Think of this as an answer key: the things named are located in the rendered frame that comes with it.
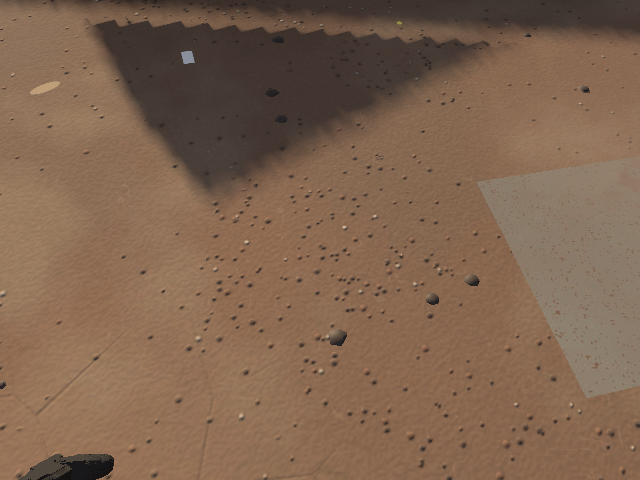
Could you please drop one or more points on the robot left hand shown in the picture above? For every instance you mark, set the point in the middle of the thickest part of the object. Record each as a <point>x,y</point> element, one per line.
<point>77,467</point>

